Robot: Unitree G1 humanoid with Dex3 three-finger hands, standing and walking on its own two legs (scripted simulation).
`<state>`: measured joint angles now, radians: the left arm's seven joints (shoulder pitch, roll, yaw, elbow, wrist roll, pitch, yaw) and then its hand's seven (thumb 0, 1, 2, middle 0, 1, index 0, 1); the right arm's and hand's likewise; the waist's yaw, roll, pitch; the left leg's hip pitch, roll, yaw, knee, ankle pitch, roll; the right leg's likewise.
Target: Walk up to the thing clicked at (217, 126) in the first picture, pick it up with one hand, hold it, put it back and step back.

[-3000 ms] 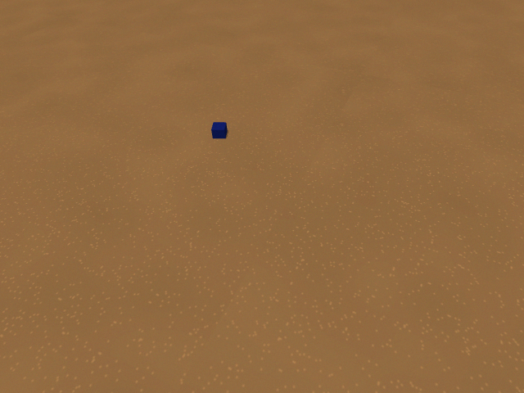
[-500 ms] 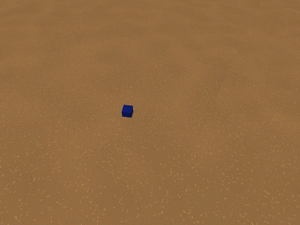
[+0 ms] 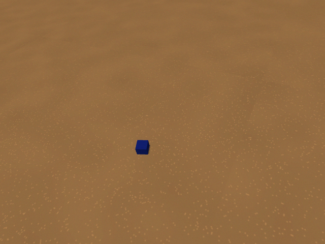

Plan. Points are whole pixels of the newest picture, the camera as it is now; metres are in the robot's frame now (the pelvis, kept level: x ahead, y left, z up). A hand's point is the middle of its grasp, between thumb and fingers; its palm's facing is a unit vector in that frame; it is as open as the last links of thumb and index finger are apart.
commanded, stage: walk up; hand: left
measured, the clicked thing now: (142, 147) +0.92 +0.30 -0.73
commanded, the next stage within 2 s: none
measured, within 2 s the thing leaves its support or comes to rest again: neither
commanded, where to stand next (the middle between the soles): +0.56 +0.02 m, yaw +2 degrees
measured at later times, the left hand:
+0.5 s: hand (82, 221) +0.24 +0.30 -0.15, palm faces -0.04 -0.95 -0.32, open 7.4 cm
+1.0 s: hand (97, 174) +0.38 +0.28 -0.12, palm faces +0.01 -0.92 -0.40, open 7.4 cm
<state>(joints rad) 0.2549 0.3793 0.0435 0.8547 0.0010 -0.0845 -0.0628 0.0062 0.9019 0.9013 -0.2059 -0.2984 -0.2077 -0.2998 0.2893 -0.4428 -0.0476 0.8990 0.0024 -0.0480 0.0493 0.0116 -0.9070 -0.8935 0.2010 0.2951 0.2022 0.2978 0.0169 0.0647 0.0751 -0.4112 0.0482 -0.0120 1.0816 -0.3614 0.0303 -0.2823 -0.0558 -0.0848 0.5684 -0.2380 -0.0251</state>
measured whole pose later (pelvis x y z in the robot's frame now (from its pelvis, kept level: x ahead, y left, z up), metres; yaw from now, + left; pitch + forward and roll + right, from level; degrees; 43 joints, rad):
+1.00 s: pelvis +0.36 +0.00 +0.00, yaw +2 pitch -2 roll -1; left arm 0.35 0.41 0.04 0.85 0.01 -0.08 -0.04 0.01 0.90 0.90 -0.21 -0.30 -0.21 -0.30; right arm 0.25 -0.42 -0.06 0.87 -0.02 -0.03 0.08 0.01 -0.91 -0.89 0.20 0.30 0.20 0.30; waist 0.04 0.05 0.08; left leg -0.47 0.07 0.02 0.74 -0.28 0.01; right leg -0.19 -0.05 -0.08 0.52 -0.29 0.00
